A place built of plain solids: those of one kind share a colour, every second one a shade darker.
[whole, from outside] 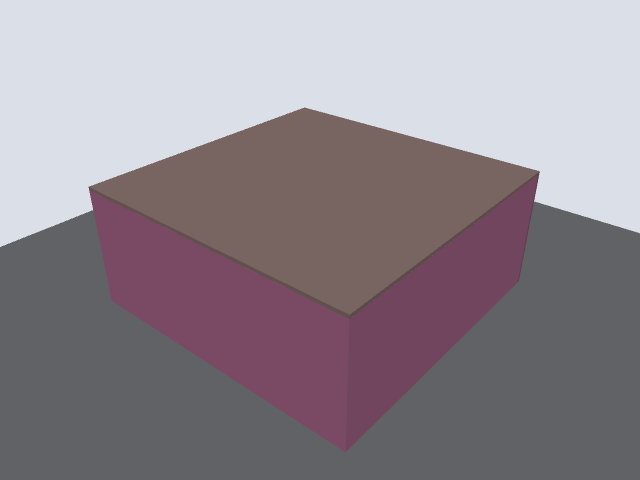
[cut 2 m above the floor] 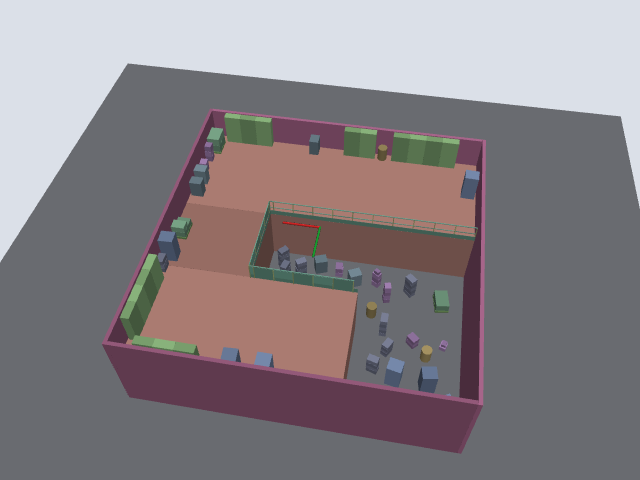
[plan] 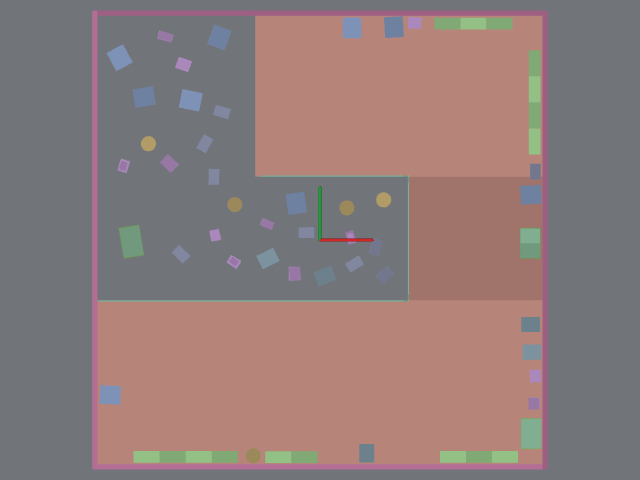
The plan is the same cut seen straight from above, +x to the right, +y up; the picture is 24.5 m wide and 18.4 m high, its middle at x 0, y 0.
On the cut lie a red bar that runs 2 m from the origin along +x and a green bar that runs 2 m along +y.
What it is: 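A closed shop hall without a stair; its walked floor is a deck 3.49 m over the shop floor, a U in plan, with 4 straight fronts toward the void, each bare or guarded by itself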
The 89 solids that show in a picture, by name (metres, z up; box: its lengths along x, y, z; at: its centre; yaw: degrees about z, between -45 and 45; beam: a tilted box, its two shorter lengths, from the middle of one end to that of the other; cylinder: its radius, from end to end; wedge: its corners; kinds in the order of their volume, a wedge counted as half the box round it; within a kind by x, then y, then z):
{
 "floor_1": {"box": [17.1, 6.31, 3.54], "at": [0.0, -5.46, 1.72]},
 "floor_2": {"box": [11.03, 6.19, 3.54], "at": [3.03, 5.52, 1.72]},
 "floor_3": {"box": [5.19, 4.73, 3.54], "at": [5.96, 0.06, 1.72]},
 "wall_1": {"box": [0.2, 17.59, 7.29], "at": [-8.63, 0.0, 3.6]},
 "wall_2": {"box": [17.06, 0.2, 7.29], "at": [0.0, -8.69, 3.6]},
 "wall_3": {"box": [17.06, 0.2, 7.29], "at": [0.0, 8.69, 3.6]},
 "wall_4": {"box": [0.2, 17.59, 7.29], "at": [8.63, 0.0, 3.6]},
 "roof_1": {"box": [17.46, 17.59, 0.2], "at": [0.0, 0.0, 7.34]},
 "shelving_1": {"box": [1.0, 0.45, 2.1], "at": [-6.65, -8.32, 4.54]},
 "shelving_2": {"box": [1.0, 0.45, 2.1], "at": [-5.65, -8.32, 4.54]},
 "shelving_3": {"box": [1.0, 0.45, 2.1], "at": [-4.65, -8.32, 4.54]},
 "shelving_4": {"box": [1.0, 0.45, 2.1], "at": [-3.65, -8.32, 4.54]},
 "shelving_5": {"box": [1.0, 0.45, 2.1], "at": [-1.6, -8.32, 4.54]},
 "shelving_6": {"box": [1.0, 0.45, 2.1], "at": [-0.6, -8.32, 4.54]},
 "shelving_7": {"box": [1.0, 0.45, 2.1], "at": [4.88, 8.29, 4.54]},
 "shelving_8": {"box": [1.0, 0.45, 2.1], "at": [5.1, -8.31, 4.54]},
 "shelving_9": {"box": [1.0, 0.45, 2.1], "at": [5.88, 8.29, 4.54]},
 "shelving_10": {"box": [1.0, 0.45, 2.1], "at": [6.1, -8.31, 4.54]},
 "shelving_11": {"box": [1.0, 0.45, 2.1], "at": [6.88, 8.29, 4.54]},
 "shelving_12": {"box": [1.0, 0.45, 2.1], "at": [7.1, -8.31, 4.54]},
 "shelving_13": {"box": [0.45, 1.0, 2.1], "at": [8.22, 3.78, 4.54]},
 "shelving_14": {"box": [0.45, 1.0, 2.1], "at": [8.22, 4.78, 4.54]},
 "shelving_15": {"box": [0.45, 1.0, 2.1], "at": [8.22, 5.78, 4.54]},
 "shelving_16": {"box": [0.45, 1.0, 2.1], "at": [8.22, 6.78, 4.54]},
 "cage_trolley_1": {"box": [0.8, 0.72, 1.66], "at": [-8.04, -5.94, 4.32], "yaw": -2.3},
 "cage_trolley_2": {"box": [0.72, 0.8, 1.71], "at": [-7.68, 6.99, 0.81], "yaw": 28.6},
 "cage_trolley_3": {"box": [0.8, 0.72, 1.71], "at": [-6.74, 5.48, 0.81], "yaw": 9.8},
 "cage_trolley_4": {"box": [0.8, 0.72, 1.71], "at": [-4.95, 5.36, 0.81], "yaw": -11.5},
 "cage_trolley_5": {"box": [0.72, 0.8, 1.71], "at": [-3.86, 7.77, 0.81], "yaw": -20.3},
 "cage_trolley_6": {"box": [0.72, 0.8, 1.71], "at": [-0.91, 1.41, 0.81], "yaw": 8.0},
 "cage_trolley_7": {"box": [0.72, 0.8, 1.66], "at": [1.23, 8.13, 4.32], "yaw": 0.4},
 "cage_trolley_8": {"box": [0.72, 0.8, 1.66], "at": [2.83, 8.16, 4.32], "yaw": 3.5},
 "cage_trolley_9": {"box": [0.8, 0.72, 1.66], "at": [8.08, 1.74, 4.32], "yaw": 2.8},
 "bin_1": {"box": [0.72, 0.58, 1.11], "at": [-1.99, -0.71, 0.51], "yaw": 26.4},
 "bin_2": {"box": [0.72, 0.58, 1.11], "at": [0.19, -1.38, 0.51], "yaw": 21.0},
 "bin_3": {"box": [0.58, 0.72, 1.06], "at": [1.8, -8.18, 4.02]},
 "bin_4": {"box": [0.72, 0.58, 1.06], "at": [8.07, -3.24, 4.02]},
 "bin_5": {"box": [0.72, 0.58, 1.06], "at": [8.12, -4.3, 4.02]},
 "load_1": {"box": [0.77, 1.13, 0.47], "at": [-7.23, -0.06, 0.38], "yaw": 9.3},
 "load_2": {"box": [0.76, 1.13, 0.38], "at": [8.05, -0.12, 3.82], "yaw": 0.1},
 "load_3": {"box": [0.76, 0.57, 0.38], "at": [8.06, 0.16, 4.21], "yaw": -0.3},
 "load_4": {"box": [0.77, 1.12, 0.5], "at": [8.09, -7.41, 3.88]},
 "load_5": {"box": [0.77, 1.12, 0.5], "at": [8.1, -7.42, 4.39], "yaw": 0.1},
 "drum_1": {"cylinder": 0.29, "from": [-6.58, 3.69, 0.0], "to": [-6.58, 3.69, 0.88]},
 "drum_2": {"cylinder": 0.29, "from": [-3.26, 1.36, 0.0], "to": [-3.26, 1.36, 0.88]},
 "drum_3": {"cylinder": 0.29, "from": [-2.56, -8.27, 3.49], "to": [-2.56, -8.27, 4.37]},
 "drum_4": {"cylinder": 0.29, "from": [1.03, 1.23, 0.0], "to": [1.03, 1.23, 0.88]},
 "drum_5": {"cylinder": 0.29, "from": [2.44, 1.54, 0.0], "to": [2.44, 1.54, 0.88]},
 "carton_1": {"box": [0.26, 0.34, 0.19], "at": [-7.54, 2.84, 0.37], "yaw": -15.7},
 "carton_2": {"box": [0.37, 0.48, 0.32], "at": [-7.52, 2.84, 0.11], "yaw": -17.1},
 "carton_3": {"box": [0.56, 0.3, 0.39], "at": [-5.91, 7.81, 0.98], "yaw": -17.3},
 "carton_4": {"box": [0.57, 0.43, 0.25], "at": [-5.78, 2.95, 0.63], "yaw": -43.6},
 "carton_5": {"box": [0.53, 0.45, 0.35], "at": [-5.23, 6.73, 0.13], "yaw": -19.5},
 "carton_6": {"box": [0.37, 0.42, 0.36], "at": [-4.02, 0.18, 1.26], "yaw": 11.1},
 "carton_7": {"box": [0.32, 0.24, 0.26], "at": [-3.3, -0.83, 1.26], "yaw": -35.2},
 "carton_8": {"box": [0.45, 0.34, 0.38], "at": [-3.29, -0.85, 0.94], "yaw": -34.2},
 "carton_9": {"box": [0.51, 0.31, 0.37], "at": [-2.03, 0.62, 0.13], "yaw": -23.8},
 "carton_10": {"box": [0.43, 0.53, 0.36], "at": [-0.96, -1.3, 0.54], "yaw": 5.3},
 "carton_11": {"box": [0.32, 0.47, 0.31], "at": [1.18, 0.11, 0.47], "yaw": 19.8},
 "carton_12": {"box": [0.52, 0.44, 0.39], "at": [3.63, 8.32, 3.68], "yaw": -1.2},
 "carton_13": {"box": [0.42, 0.44, 0.4], "at": [8.2, -6.27, 4.5], "yaw": -1.3},
 "carton_14": {"box": [0.42, 0.44, 0.4], "at": [8.22, -6.26, 4.09], "yaw": -2.6},
 "carton_15": {"box": [0.43, 0.49, 0.38], "at": [8.26, -5.21, 4.05], "yaw": 2.6},
 "crate_1": {"box": [0.4, 0.6, 0.35], "at": [-5.32, -0.54, 0.12], "yaw": 44.0},
 "crate_2": {"box": [0.6, 0.4, 0.3], "at": [-5.32, -0.54, 1.35], "yaw": -43.1},
 "crate_3": {"box": [0.4, 0.6, 0.2], "at": [-4.42, 3.69, 0.9], "yaw": -29.5},
 "crate_4": {"box": [0.4, 0.6, 0.3], "at": [-4.07, 2.42, 1.35], "yaw": -1.4},
 "crate_5": {"box": [0.6, 0.4, 0.3], "at": [-3.76, 4.91, 1.05], "yaw": -14.9},
 "crate_6": {"box": [0.6, 0.4, 0.2], "at": [-0.52, 0.28, 0.7], "yaw": 0.1},
 "crate_7": {"box": [0.6, 0.4, 0.3], "at": [1.32, -0.93, 1.05], "yaw": 32.3},
 "crate_8": {"box": [0.4, 0.6, 0.3], "at": [2.15, -0.27, 1.35], "yaw": -15.1},
 "crate_9": {"box": [0.4, 0.6, 0.3], "at": [2.48, -1.35, 1.35], "yaw": -41.4},
 "crate_10": {"box": [0.4, 0.6, 0.3], "at": [8.26, 2.62, 4.24], "yaw": -0.5},
 "pallet_1": {"box": [0.8, 1.2, 0.19], "at": [-7.23, -0.06, 0.05], "yaw": 9.3},
 "pallet_2": {"box": [0.8, 1.2, 0.14], "at": [8.06, -0.12, 3.56]},
 "pallet_3": {"box": [0.8, 1.2, 0.14], "at": [8.1, -7.42, 3.56]},
 "guard_rail_1": {"box": [11.73, 0.05, 0.04], "at": [-2.66, -2.34, 4.54]},
 "guard_rail_2": {"box": [11.89, 0.012, 0.32], "at": [-2.58, -2.31, 3.65]},
 "guard_rail_3": {"box": [1.02, 0.012, 0.66], "at": [-1.68, 2.45, 4.14]},
 "guard_rail_4": {"box": [1.02, 0.012, 0.66], "at": [-0.6, 2.45, 4.14]},
 "guard_rail_5": {"box": [5.83, 0.012, 0.32], "at": [0.45, 2.43, 3.65]},
 "guard_rail_6": {"box": [1.02, 0.012, 0.66], "at": [0.47, 2.45, 4.14]},
 "guard_rail_7": {"box": [5.43, 0.05, 0.04], "at": [0.47, 2.45, 4.54]},
 "guard_rail_8": {"box": [1.02, 0.012, 0.66], "at": [1.55, 2.45, 4.14]},
 "guard_rail_9": {"box": [1.02, 0.012, 0.66], "at": [2.62, 2.45, 4.14]},
 "guard_rail_10": {"box": [0.012, 4.73, 0.32], "at": [3.37, 0.06, 3.65]},
 "guard_rail_11": {"box": [0.05, 4.26, 0.04], "at": [3.39, 0.06, 4.54]},
 "guard_rail_12": {"box": [0.012, 1.0, 0.66], "at": [3.39, 0.59, 4.14]},
 "guard_rail_13": {"box": [0.012, 1.0, 0.66], "at": [3.39, 1.64, 4.14]}
}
